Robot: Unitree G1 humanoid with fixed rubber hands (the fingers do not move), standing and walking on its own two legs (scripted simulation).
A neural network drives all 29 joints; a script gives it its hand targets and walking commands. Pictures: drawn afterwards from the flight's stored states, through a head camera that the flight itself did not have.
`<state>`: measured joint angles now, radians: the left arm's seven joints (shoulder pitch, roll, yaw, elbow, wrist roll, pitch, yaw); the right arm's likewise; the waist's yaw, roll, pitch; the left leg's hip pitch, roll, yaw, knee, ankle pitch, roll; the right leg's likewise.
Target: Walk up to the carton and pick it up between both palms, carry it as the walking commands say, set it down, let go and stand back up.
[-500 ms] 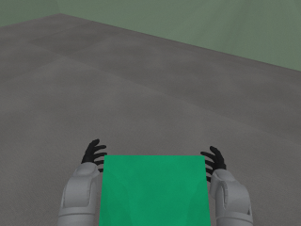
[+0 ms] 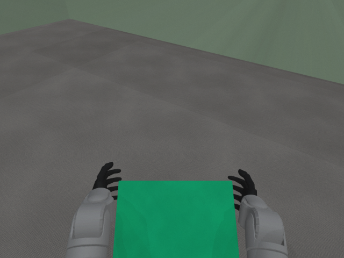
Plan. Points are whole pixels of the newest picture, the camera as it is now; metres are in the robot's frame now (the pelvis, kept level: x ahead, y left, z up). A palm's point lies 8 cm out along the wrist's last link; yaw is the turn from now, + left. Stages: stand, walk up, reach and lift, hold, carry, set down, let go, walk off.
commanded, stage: carry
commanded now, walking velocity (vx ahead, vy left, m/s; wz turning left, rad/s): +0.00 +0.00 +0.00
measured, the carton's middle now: (173, 223) +0.25 +0.00 -0.06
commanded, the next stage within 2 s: none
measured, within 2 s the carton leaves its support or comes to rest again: neither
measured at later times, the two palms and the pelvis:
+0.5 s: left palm (145, 191) +0.26 +0.07 +0.08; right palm (298, 214) +0.23 -0.26 +0.06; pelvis -0.01 -0.07 -0.01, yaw -5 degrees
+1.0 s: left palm (198, 193) +0.26 -0.05 +0.08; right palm out of the picture +0.16 -0.36 +0.07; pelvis -0.04 -0.12 -0.01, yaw -17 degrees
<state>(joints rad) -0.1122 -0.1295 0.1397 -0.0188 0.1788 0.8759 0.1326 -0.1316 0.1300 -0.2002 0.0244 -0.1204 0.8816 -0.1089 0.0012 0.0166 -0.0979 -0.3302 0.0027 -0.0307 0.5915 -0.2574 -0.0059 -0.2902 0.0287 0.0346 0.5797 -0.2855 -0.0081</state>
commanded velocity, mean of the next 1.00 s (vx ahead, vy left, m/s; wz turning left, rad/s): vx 0.00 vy -0.18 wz -0.55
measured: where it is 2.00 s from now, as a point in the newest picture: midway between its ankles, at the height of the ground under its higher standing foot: outside the picture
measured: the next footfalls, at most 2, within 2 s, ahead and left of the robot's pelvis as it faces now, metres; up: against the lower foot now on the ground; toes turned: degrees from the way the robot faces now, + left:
left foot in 0.90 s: +0.01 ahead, +0.06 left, +0.00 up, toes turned -16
right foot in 1.04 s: -0.03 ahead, -0.25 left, +0.00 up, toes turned -12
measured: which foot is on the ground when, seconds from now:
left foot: down 0.00-0.40, up 0.42-0.88, down 0.90-1.00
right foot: down 0.00-0.88, up 0.90-1.00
